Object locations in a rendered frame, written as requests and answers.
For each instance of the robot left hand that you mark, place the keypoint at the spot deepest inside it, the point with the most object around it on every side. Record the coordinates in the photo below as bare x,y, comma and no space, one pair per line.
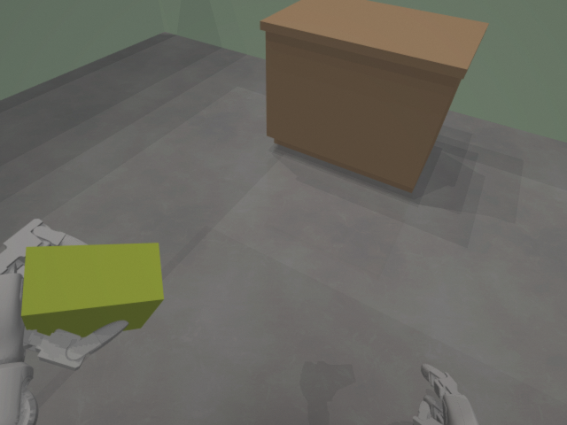
61,348

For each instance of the robot right hand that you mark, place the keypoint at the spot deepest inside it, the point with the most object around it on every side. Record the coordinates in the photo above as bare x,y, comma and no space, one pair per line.
455,408

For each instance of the sponge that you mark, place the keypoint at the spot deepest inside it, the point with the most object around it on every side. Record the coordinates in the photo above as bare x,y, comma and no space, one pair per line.
81,288

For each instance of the table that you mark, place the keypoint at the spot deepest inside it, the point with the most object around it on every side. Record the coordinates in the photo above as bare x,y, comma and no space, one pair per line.
364,85

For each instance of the robot left forearm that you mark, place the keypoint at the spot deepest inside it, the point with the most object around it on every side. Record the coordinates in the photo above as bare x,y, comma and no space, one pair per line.
18,406

